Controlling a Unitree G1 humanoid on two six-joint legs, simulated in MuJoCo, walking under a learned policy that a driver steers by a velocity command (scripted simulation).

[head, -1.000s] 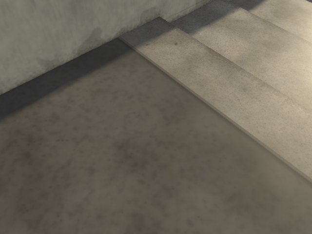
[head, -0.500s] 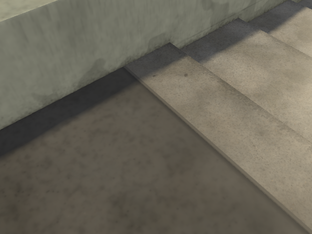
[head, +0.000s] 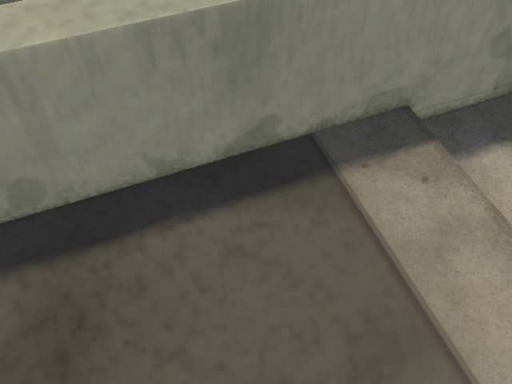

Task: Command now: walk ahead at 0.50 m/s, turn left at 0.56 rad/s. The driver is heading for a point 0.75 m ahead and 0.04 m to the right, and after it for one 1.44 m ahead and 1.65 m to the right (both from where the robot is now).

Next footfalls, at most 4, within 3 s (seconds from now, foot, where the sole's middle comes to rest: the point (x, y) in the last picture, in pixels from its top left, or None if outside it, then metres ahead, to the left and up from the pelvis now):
0.44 right None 0.44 -0.13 -0.75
0.96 left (217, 293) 0.68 0.15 -0.75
1.42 right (308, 273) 0.75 -0.10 -0.75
1.84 left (233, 257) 0.80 0.11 -0.75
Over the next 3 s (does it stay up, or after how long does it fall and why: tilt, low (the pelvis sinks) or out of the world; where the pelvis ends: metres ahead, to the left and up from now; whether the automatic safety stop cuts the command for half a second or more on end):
stays up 0.68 -0.01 0.03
